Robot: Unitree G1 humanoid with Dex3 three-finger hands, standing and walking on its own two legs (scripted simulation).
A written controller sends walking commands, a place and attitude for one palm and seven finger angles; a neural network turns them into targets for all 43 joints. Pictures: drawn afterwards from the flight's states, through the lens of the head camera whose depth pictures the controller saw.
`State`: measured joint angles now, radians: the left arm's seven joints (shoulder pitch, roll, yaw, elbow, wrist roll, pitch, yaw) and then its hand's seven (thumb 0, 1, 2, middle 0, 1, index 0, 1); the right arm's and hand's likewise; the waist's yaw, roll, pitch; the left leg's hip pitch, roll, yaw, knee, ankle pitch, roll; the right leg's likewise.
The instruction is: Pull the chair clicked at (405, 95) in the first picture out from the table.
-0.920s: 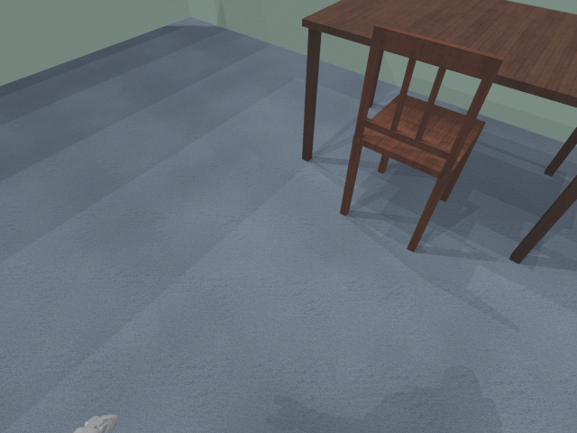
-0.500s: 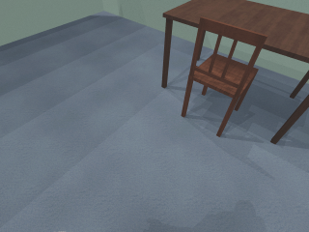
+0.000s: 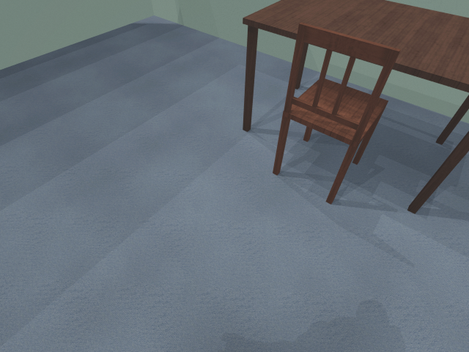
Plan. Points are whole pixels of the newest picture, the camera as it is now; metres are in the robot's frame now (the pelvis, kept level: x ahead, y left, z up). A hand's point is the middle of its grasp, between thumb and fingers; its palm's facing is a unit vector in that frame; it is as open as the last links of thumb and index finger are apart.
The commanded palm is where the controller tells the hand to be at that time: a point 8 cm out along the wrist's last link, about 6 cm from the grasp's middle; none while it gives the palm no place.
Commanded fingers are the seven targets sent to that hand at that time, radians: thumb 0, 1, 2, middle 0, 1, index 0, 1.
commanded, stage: look at it before walking up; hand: left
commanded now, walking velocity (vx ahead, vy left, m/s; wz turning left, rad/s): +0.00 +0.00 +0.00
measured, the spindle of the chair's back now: (321, 79) +1.15 -0.30 -0.12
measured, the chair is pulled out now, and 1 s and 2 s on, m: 0.00 0.00 0.00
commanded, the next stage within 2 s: walk to a spot facing it in 0.52 s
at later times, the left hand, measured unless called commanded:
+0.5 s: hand out of the picture +0.08 +0.25 -0.16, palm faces -0.03 -0.94 -0.33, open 7.4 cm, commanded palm none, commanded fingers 0.00 0.90 0.90 -0.20 -0.30 -0.20 -0.30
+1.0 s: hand out of the picture +0.05 +0.20 -0.20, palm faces -0.02 -0.99 -0.16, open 7.4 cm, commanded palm none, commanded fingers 0.00 0.90 0.90 -0.20 -0.30 -0.20 -0.30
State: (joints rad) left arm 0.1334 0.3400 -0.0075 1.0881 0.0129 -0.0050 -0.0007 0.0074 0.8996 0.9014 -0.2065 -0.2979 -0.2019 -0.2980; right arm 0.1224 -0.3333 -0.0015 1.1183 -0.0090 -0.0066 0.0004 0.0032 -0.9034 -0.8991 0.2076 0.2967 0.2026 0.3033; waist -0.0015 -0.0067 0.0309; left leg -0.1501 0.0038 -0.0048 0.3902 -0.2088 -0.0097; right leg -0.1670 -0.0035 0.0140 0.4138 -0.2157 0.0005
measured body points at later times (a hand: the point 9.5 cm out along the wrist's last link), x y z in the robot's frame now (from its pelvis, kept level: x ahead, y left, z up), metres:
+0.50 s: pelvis +0.01 +0.00 +0.00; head +0.02 +0.00 +0.45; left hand +0.08 +0.30 -0.13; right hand +0.09 -0.30 -0.13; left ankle +0.00 +0.13 -0.74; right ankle +0.01 -0.12 -0.74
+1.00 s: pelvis +0.09 +0.02 -0.02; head +0.10 +0.04 +0.43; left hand +0.05 +0.26 -0.18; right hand +0.07 -0.23 -0.16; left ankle +0.00 +0.13 -0.74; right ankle +0.01 -0.11 -0.72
